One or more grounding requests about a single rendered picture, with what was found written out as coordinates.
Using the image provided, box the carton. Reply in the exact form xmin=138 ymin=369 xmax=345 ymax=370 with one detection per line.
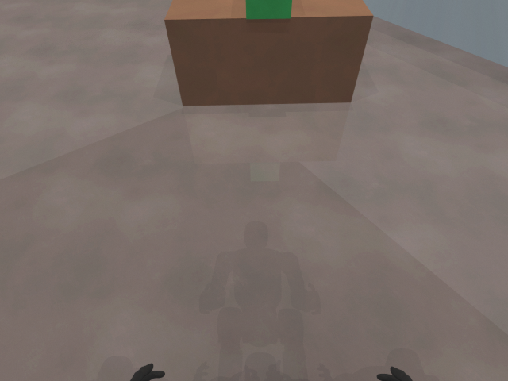
xmin=246 ymin=0 xmax=292 ymax=19

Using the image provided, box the left robot hand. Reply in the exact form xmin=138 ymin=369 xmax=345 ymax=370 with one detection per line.
xmin=130 ymin=364 xmax=165 ymax=381

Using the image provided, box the pedestal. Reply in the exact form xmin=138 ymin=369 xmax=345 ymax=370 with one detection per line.
xmin=164 ymin=0 xmax=373 ymax=106

